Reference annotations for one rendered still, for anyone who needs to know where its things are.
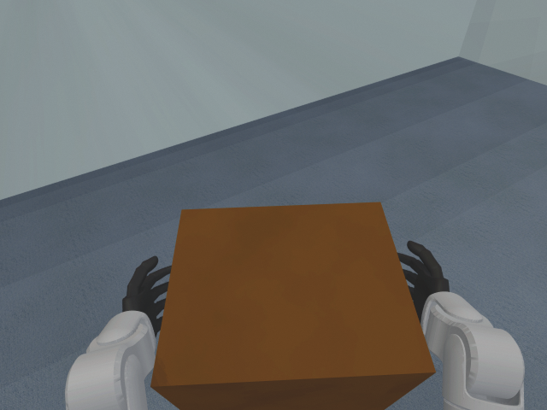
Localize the robot right hand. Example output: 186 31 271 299
397 241 450 322

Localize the robot right forearm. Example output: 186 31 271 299
421 291 525 410

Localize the carton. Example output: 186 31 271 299
150 202 436 410

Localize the robot left hand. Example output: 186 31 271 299
122 256 172 337

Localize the robot left forearm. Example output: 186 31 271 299
65 311 156 410

